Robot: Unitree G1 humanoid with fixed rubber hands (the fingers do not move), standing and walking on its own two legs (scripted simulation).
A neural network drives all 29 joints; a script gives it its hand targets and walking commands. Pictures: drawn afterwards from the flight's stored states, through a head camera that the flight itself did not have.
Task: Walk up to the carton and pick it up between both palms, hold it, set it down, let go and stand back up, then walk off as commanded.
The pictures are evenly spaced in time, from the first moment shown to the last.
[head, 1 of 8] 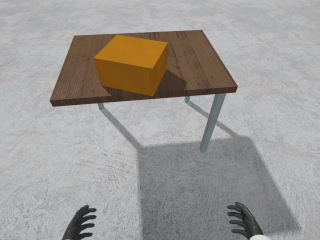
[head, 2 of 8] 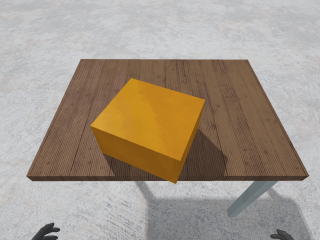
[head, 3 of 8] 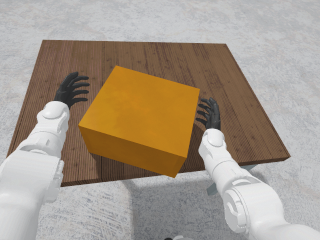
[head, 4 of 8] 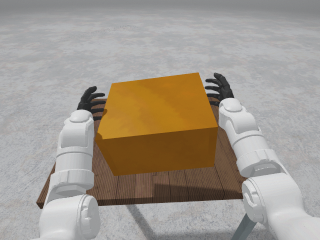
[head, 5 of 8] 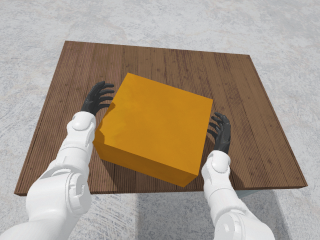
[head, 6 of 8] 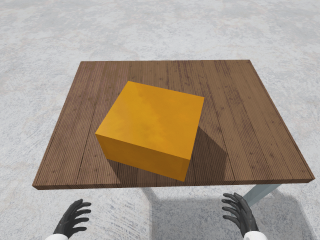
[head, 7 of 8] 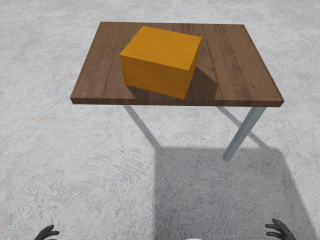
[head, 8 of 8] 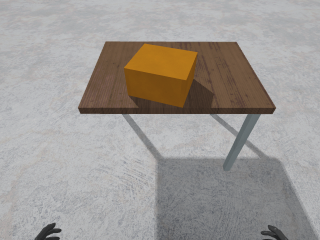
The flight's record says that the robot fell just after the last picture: no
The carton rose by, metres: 0.22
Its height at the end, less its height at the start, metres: +0.00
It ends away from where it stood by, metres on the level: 0.02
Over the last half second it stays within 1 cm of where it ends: yes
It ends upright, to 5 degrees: yes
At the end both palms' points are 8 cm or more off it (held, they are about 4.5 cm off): yes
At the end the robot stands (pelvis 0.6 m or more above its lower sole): yes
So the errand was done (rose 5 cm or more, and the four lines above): yes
